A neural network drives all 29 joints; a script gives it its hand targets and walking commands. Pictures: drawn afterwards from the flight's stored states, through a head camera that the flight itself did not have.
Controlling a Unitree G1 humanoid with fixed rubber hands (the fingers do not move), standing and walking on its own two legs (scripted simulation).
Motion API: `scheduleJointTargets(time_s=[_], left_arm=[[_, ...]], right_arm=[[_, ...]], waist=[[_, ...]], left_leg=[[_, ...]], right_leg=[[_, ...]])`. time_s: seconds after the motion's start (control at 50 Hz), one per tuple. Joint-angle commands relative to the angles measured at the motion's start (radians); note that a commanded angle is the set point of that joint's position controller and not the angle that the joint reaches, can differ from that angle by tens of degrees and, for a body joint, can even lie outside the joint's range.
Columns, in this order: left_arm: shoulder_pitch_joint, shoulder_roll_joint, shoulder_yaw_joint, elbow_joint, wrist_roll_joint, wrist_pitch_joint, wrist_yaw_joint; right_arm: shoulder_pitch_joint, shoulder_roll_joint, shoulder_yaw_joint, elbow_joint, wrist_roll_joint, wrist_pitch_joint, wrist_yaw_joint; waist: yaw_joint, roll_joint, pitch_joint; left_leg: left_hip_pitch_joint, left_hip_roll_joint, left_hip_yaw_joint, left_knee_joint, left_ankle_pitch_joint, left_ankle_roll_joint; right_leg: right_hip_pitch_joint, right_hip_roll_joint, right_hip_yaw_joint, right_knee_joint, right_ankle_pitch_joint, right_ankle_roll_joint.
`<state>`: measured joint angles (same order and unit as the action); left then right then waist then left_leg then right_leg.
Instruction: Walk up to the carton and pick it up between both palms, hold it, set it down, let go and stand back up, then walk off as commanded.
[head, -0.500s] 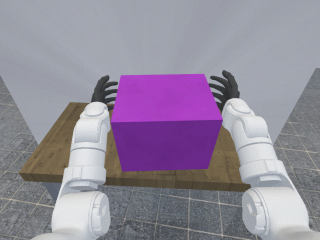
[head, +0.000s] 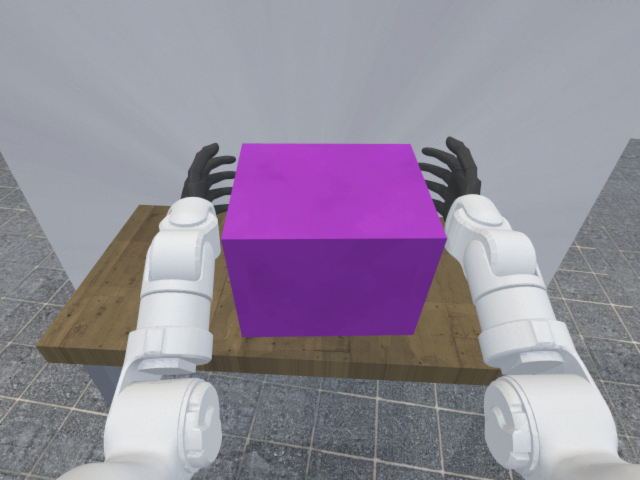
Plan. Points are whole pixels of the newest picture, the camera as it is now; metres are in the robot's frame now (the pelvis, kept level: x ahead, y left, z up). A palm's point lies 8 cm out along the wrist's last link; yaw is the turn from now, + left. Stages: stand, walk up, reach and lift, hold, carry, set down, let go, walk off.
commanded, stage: set down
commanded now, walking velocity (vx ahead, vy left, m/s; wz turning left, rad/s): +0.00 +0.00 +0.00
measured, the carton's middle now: (327, 239) +0.39 +0.02 +0.15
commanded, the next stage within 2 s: none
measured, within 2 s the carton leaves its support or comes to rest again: neither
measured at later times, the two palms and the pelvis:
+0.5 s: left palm (208, 228) +0.41 +0.18 +0.15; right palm (434, 200) +0.42 -0.13 +0.19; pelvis +0.02 +0.00 +0.00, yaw +0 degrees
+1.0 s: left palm (218, 238) +0.42 +0.17 +0.13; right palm (439, 214) +0.42 -0.14 +0.17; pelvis +0.02 +0.00 +0.00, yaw +0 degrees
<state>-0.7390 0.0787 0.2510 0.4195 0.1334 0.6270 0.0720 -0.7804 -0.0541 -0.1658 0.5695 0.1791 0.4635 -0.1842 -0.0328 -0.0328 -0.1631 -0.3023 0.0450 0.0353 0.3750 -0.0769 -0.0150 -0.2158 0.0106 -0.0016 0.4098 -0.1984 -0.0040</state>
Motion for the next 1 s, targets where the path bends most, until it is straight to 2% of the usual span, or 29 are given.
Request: scheduleJointTargets(time_s=[0.0,0.1,0.16,0.24,0.34,0.52,0.58,0.72,0.84,0.98], left_arm=[[-0.77,-0.603,-0.304,-0.135,-0.038,-0.076,-0.193],[-0.683,-0.568,-0.177,0.04,0.044,-0.128,-0.246],[-0.656,-0.558,-0.152,0.077,0.076,-0.178,-0.256],[-0.652,-0.576,-0.188,0.059,0.075,-0.247,-0.242],[-0.66,-0.619,-0.286,-0.014,0.05,-0.318,-0.207],[-0.725,-0.648,-0.362,-0.118,0.037,-0.383,-0.179],[-0.719,-0.656,-0.363,-0.116,0.041,-0.392,-0.178],[-0.686,-0.655,-0.306,-0.035,0.067,-0.398,-0.187],[-0.751,-0.656,-0.261,0.02,0.083,-0.435,-0.187],[-0.763,-0.652,-0.187,0.126,0.123,-0.49,-0.167]], right_arm=[[-0.869,0.565,0.308,-0.166,0.017,-0.14,0.136],[-0.852,0.543,0.199,-0.094,-0.095,-0.263,0.167],[-0.826,0.536,0.172,-0.064,-0.153,-0.34,0.177],[-0.827,0.547,0.197,-0.068,-0.171,-0.435,0.18],[-0.794,0.557,0.253,-0.073,-0.152,-0.514,0.18],[-0.611,0.589,0.259,0.085,-0.185,-0.522,0.185],[-0.596,0.588,0.256,0.106,-0.19,-0.522,0.185],[-0.605,0.585,0.22,0.128,-0.22,-0.529,0.194],[-0.636,0.598,0.153,0.185,-0.264,-0.552,0.216],[-0.672,0.608,0.091,0.242,-0.312,-0.591,0.249]], waist=[[0.019,0.063,-0.29],[0.046,0.029,-0.224],[0.047,0.012,-0.267],[0.044,0.012,-0.354],[0.036,0.047,-0.463],[-0.005,0.08,-0.46],[-0.009,0.094,-0.459],[0.001,0.08,-0.398],[0.006,0.088,-0.386],[0.045,0.089,-0.39]], left_leg=[[0.389,-0.081,-0.021,-0.098,-0.078,0.014],[0.376,-0.08,0.019,-0.117,-0.132,0.035],[0.405,-0.075,0.033,-0.119,-0.098,0.034],[0.442,-0.069,0.04,-0.101,0.014,0.02],[0.507,-0.059,0.028,-0.05,0.201,-0.013],[0.571,-0.045,0.008,-0.028,0.309,-0.044],[0.583,-0.044,0.007,-0.021,0.332,-0.053],[0.549,-0.046,0.019,-0.041,0.26,-0.043],[0.52,-0.045,0.03,-0.063,0.18,-0.037],[0.493,-0.044,0.045,-0.078,0.136,-0.03]], right_leg=[[0.064,0.032,-0.04,-0.181,-0.004,0.049],[0.063,0.011,-0.058,-0.191,-0.08,0.049],[0.094,0.008,-0.066,-0.188,-0.033,0.05],[0.145,0.013,-0.071,-0.175,0.103,0.051],[0.167,0.026,-0.082,-0.162,0.234,0.04],[0.158,0.026,-0.082,-0.161,0.284,0.038],[0.162,0.026,-0.08,-0.159,0.3,0.038],[0.153,0.022,-0.08,-0.169,0.259,0.041],[0.121,0.016,-0.084,-0.174,0.185,0.039],[0.103,0.012,-0.086,-0.17,0.149,0.033]])
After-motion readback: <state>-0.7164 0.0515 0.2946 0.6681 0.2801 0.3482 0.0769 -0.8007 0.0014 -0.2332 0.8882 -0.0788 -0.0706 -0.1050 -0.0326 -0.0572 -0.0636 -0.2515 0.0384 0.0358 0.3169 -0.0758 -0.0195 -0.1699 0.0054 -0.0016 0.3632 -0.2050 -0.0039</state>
